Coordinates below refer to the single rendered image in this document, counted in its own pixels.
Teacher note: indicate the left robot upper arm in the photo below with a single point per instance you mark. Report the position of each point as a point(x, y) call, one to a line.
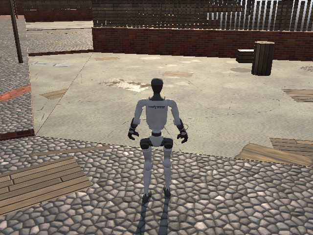
point(141, 103)

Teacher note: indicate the right robot hand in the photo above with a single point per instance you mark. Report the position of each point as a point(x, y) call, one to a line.
point(183, 136)

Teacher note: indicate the right robot upper arm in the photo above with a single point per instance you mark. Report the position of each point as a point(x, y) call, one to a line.
point(174, 110)

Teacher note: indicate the left robot thigh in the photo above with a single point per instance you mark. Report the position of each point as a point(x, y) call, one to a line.
point(147, 152)

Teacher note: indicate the left robot forearm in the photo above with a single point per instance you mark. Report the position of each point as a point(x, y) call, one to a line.
point(132, 127)

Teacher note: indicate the right robot forearm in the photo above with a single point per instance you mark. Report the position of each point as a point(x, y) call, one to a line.
point(181, 128)

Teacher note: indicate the robot torso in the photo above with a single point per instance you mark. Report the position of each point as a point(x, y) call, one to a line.
point(156, 118)

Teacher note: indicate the left robot hand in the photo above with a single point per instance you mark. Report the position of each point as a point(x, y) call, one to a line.
point(130, 135)

